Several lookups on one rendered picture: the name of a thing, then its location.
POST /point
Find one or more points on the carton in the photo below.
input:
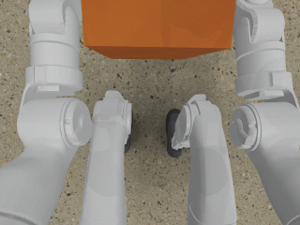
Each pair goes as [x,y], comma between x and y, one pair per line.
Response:
[157,29]

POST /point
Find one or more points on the left robot shin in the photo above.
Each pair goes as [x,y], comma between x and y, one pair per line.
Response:
[108,94]

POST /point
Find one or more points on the robot right upper arm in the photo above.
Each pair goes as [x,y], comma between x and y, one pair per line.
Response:
[269,132]

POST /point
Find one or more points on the left robot forearm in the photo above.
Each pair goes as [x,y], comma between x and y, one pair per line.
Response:
[54,39]

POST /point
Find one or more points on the right robot forearm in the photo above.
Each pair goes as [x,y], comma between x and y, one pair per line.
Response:
[258,34]

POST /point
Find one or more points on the robot left upper arm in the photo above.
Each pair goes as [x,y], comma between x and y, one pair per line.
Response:
[51,130]

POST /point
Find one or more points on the robot left foot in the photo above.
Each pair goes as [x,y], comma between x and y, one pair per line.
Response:
[127,146]

